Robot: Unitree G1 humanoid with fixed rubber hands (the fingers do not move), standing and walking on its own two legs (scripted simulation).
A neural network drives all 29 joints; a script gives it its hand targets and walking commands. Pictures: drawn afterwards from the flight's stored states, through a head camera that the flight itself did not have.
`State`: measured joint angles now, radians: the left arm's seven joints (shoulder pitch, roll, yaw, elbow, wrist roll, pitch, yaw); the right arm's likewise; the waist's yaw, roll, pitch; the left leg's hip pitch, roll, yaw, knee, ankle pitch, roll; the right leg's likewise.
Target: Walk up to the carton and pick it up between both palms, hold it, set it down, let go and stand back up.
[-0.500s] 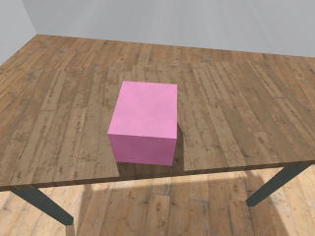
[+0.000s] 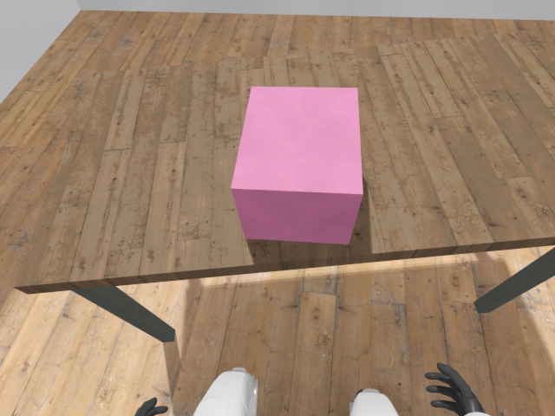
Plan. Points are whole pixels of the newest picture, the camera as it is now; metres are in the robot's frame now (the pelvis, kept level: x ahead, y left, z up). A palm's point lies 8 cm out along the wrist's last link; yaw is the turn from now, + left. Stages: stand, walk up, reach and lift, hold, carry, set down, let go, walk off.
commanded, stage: walk up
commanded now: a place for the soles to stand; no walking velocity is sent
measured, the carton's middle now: (300, 165) +0.51 -0.02 -0.01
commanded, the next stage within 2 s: none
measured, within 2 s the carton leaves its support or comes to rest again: neither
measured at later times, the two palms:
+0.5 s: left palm (118, 408) +0.13 +0.27 -0.13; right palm out of the picture +0.02 -0.19 -0.09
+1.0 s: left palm out of the picture +0.08 +0.15 -0.09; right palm out of the picture +0.05 -0.29 -0.12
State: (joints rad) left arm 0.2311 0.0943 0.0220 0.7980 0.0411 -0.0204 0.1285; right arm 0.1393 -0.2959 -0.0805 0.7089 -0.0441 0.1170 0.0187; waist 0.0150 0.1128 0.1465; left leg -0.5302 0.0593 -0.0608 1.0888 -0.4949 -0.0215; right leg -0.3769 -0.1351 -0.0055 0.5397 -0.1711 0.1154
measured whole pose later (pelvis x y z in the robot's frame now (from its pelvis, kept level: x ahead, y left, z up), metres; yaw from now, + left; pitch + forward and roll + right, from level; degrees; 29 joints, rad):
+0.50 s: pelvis -0.03 +0.04 +0.00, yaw -8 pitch +0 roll +1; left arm 0.16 0.26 0.06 0.75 0.06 0.11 -0.02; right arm 0.32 -0.09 -0.04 0.69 -0.05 -0.06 -0.09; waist -0.04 -0.12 0.05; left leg -0.33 0.10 0.09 0.65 -0.31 -0.05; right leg -0.54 -0.02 0.04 1.17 -0.48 0.06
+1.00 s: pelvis -0.02 -0.05 +0.01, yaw -4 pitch -1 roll +0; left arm 0.29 0.06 0.02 0.73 0.03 -0.05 0.04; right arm 0.26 -0.20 -0.05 0.75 -0.06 0.05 -0.02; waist 0.01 0.09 0.03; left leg -0.49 0.00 -0.04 1.05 -0.43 -0.06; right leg -0.24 0.00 -0.13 0.52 -0.27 -0.05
